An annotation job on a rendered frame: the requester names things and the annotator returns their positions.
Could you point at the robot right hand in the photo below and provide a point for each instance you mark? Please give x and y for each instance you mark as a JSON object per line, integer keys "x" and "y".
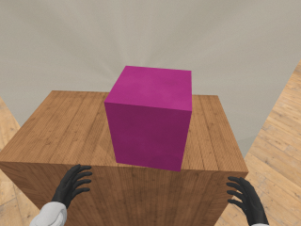
{"x": 250, "y": 201}

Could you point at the carton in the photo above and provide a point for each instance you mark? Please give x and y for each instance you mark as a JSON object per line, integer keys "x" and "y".
{"x": 149, "y": 112}

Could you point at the robot left forearm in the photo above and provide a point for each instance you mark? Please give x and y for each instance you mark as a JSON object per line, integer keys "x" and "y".
{"x": 51, "y": 214}

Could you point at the pedestal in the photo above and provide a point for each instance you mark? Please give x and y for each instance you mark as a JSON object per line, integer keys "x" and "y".
{"x": 71, "y": 127}

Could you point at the robot left hand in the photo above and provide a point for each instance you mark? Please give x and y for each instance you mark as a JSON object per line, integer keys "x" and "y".
{"x": 66, "y": 190}

